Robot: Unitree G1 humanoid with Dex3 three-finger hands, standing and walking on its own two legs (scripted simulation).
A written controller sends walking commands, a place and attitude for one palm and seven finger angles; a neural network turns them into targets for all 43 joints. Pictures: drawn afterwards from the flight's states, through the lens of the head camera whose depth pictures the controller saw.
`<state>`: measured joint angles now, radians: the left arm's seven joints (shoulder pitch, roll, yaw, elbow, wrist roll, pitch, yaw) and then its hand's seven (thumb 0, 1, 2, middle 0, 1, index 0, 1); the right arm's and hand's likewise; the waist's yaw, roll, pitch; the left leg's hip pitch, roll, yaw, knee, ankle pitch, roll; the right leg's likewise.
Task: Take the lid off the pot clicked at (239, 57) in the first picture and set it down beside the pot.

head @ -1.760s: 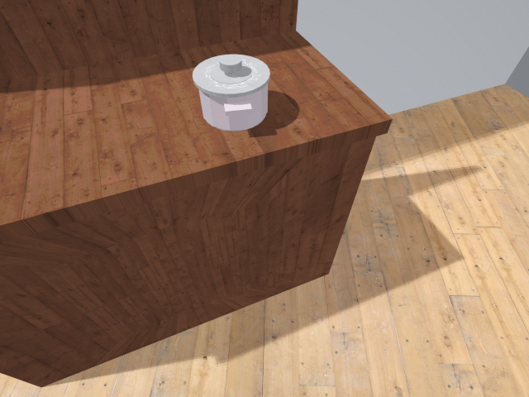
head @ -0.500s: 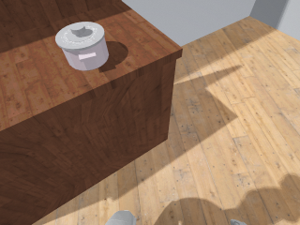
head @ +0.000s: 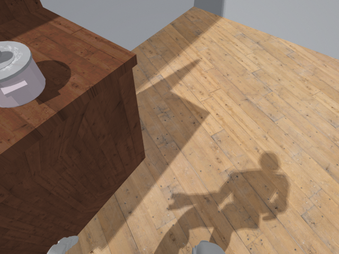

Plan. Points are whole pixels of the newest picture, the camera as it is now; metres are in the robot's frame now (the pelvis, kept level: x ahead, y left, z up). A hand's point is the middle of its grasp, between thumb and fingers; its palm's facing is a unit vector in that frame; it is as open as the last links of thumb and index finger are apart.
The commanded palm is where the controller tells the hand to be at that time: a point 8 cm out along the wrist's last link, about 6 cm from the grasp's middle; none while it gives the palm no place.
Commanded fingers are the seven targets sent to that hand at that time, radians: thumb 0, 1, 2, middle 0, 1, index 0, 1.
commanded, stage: walk to a spot facing it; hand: left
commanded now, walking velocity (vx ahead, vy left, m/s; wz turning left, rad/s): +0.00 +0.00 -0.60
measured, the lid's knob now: out of the picture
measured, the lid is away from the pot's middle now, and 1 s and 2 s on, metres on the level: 0.00 0.00 0.00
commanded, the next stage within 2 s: turn to face it in 1.58 s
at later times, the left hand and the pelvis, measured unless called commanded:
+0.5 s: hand (123, 227) +0.19 +0.14 -0.17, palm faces -0.31 -0.93 -0.19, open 7.4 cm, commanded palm none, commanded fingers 0.00 0.90 0.90 -0.20 -0.30 -0.20 -0.30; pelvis +0.02 -0.02 +0.00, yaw -18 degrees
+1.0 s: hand (144, 230) +0.19 +0.08 -0.17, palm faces -0.53 -0.82 -0.21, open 7.4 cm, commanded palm none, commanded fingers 0.00 0.90 0.90 -0.20 -0.30 -0.20 -0.30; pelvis +0.03 -0.06 +0.00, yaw -37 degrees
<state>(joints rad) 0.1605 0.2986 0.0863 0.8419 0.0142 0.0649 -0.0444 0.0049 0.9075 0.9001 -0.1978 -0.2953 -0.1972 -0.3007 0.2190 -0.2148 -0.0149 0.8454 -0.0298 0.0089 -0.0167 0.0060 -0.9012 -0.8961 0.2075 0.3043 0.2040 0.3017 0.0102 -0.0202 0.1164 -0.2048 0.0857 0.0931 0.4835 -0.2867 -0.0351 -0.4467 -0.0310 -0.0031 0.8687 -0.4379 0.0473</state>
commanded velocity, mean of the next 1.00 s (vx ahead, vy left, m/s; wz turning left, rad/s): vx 0.06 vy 0.00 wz -0.60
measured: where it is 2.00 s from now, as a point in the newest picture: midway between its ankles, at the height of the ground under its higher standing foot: (234, 249)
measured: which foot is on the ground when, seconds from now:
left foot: down 0.00-0.08, up 0.10-0.36, down 0.38-0.70, up 0.72-1.00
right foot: up 0.00-0.06, down 0.08-0.38, up 0.40-0.68, down 0.70-1.00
